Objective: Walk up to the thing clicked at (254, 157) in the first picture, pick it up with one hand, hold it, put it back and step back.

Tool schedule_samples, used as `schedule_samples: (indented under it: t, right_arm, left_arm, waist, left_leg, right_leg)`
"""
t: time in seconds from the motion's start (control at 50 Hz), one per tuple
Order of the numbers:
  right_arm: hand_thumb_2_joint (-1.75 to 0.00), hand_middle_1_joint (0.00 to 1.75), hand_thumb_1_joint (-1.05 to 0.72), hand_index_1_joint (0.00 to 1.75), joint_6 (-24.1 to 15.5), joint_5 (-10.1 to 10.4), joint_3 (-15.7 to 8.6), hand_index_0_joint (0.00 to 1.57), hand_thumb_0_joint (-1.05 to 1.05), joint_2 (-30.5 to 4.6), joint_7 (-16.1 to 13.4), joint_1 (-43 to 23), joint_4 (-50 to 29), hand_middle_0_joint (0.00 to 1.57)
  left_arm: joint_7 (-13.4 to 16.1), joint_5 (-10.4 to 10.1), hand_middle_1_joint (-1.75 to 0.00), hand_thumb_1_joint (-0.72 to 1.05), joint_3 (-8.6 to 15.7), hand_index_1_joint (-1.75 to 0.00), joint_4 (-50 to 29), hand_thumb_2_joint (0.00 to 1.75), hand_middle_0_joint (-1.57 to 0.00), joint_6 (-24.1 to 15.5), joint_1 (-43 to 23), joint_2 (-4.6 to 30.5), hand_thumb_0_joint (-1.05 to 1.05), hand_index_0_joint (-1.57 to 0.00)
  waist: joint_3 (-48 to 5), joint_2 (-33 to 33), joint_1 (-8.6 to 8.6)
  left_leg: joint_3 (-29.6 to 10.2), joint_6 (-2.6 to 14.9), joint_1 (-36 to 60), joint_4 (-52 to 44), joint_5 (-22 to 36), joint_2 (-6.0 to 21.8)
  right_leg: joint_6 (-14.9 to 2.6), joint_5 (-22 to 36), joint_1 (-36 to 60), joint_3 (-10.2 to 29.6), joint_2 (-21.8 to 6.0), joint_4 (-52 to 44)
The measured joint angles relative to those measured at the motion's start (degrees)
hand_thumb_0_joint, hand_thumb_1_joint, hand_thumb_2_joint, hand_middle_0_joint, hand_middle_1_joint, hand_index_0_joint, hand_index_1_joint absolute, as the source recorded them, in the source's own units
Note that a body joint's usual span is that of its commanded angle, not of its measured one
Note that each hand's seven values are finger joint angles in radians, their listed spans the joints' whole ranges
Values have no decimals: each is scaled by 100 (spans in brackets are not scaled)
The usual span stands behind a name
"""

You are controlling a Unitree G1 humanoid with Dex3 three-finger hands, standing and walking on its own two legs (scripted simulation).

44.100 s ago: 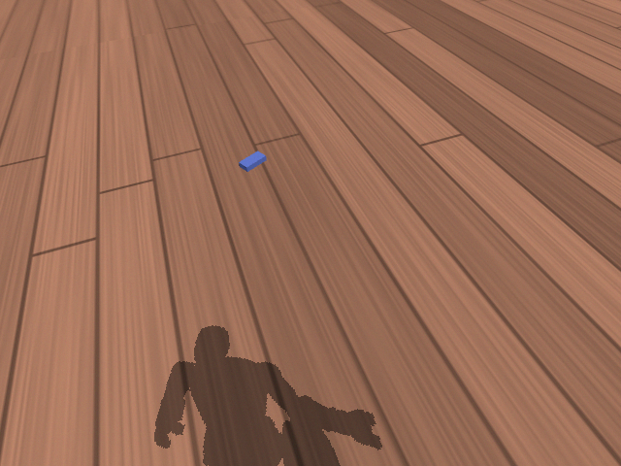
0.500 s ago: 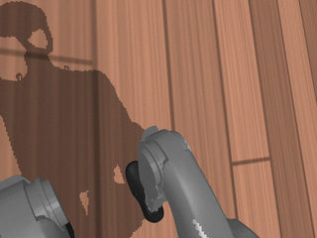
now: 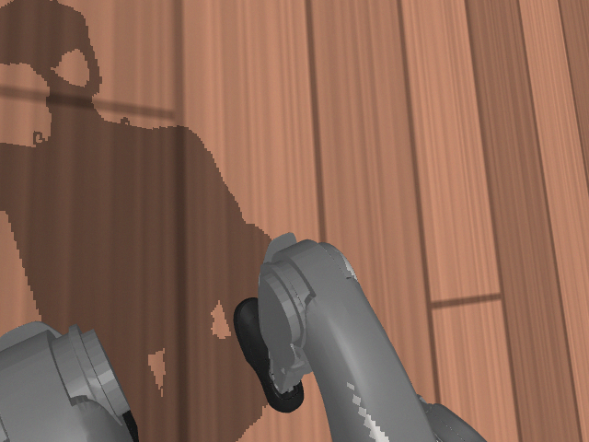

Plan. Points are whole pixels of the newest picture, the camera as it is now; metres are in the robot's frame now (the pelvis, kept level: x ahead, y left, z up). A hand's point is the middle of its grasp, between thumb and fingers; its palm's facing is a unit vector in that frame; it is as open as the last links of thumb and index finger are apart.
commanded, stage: withdraw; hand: left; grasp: from above
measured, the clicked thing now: out of the picture +0.46 +0.32 -0.30
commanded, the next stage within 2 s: home in 0.70 s
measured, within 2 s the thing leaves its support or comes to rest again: neither
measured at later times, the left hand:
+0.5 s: hand out of the picture +0.45 +0.33 -0.08, palm faces -0.47 -0.11 -0.88, open 14.0 cm
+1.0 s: hand out of the picture +0.46 +0.33 -0.15, palm faces -0.35 -0.13 -0.93, open 12.9 cm
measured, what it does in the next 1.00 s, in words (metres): stands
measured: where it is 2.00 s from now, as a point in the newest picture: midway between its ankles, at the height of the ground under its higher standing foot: (207, 418)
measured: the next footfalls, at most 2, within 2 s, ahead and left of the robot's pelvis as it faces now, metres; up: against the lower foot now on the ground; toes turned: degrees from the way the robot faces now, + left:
none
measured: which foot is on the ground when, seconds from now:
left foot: down 0.00-1.00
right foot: down 0.00-1.00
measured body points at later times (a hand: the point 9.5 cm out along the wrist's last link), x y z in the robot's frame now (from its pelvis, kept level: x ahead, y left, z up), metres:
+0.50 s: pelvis -0.01 -0.01 +0.05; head +0.21 +0.08 +0.43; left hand +0.47 +0.34 -0.03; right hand +0.10 -0.27 -0.06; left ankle +0.06 +0.13 -0.28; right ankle +0.12 -0.12 -0.28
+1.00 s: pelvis +0.00 -0.01 +0.01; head +0.24 +0.10 +0.37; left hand +0.48 +0.34 -0.10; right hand +0.04 -0.26 -0.08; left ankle +0.06 +0.13 -0.28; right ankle +0.12 -0.12 -0.28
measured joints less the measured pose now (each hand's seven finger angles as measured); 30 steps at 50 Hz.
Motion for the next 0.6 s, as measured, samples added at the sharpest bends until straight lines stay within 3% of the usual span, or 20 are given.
schedule_samples:
  t: [0.08, 0.18, 0.3, 0.38, 0.5, 0.6]
  right_arm:
    - [-90, 30, -91, 30, 56, 71, -170, 20, 0, 46, 58, 125, 28, 20]
    - [-90, 30, -91, 30, 303, 294, -549, 20, 0, 152, 163, 285, 140, 20]
    - [-90, 30, -91, 30, 715, 625, -1011, 20, 0, 286, 106, 260, 223, 20]
    - [-90, 30, -91, 30, 995, 784, -1164, 20, 0, 330, -55, 215, 207, 20]
    - [-90, 30, -90, 30, 1257, 854, -1175, 20, 0, 290, -459, 171, 42, 20]
    - [-90, 30, -90, 30, 1341, 793, -1089, 20, 0, 197, -732, 218, 16, 20]
  left_arm:
    - [-95, -39, -100, -48, 152, -99, -644, 96, -10, 114, 262, -231, 0, -10]
    - [-435, -238, -99, -49, 101, -99, -1452, 97, -9, 437, 613, -719, 0, -9]
    - [-1299, -601, -99, -50, -272, -100, -2007, 99, -9, 804, 730, -1228, 0, -8]
    - [-1863, -730, -100, -50, -521, -100, -2147, 100, -9, 820, 622, -1479, 0, -8]
    - [-2426, -700, -100, -50, -706, -101, -1919, 101, -9, 573, 326, -1523, 0, -8]
    - [-2428, -526, -100, -49, -664, -101, -1554, 101, -9, 224, 155, -1396, 0, -8]
  waist:
    - [-219, 132, 114]
    - [-780, 474, 359]
    - [-1249, 828, 690]
    - [-1409, 926, 859]
    - [-1388, 936, 855]
    - [-1281, 851, 737]
  left_leg:
    - [25, -21, -44, -35, 3, -12]
    - [165, -13, -145, -167, 29, -26]
    - [470, 46, -5, -500, 111, -32]
    - [637, 51, 231, -819, 203, -47]
    - [725, 29, 501, -1184, 383, -77]
    - [727, 26, 507, -1240, 480, -82]
  right_leg:
    - [-30, -16, -56, 15, -23, -1]
    - [-60, -59, -186, 117, -78, -27]
    - [-63, -100, -98, 348, -163, -171]
    - [-94, -84, 88, 470, -226, -359]
    - [-150, 33, 315, 521, -285, -620]
    - [-167, 127, 309, 520, -286, -661]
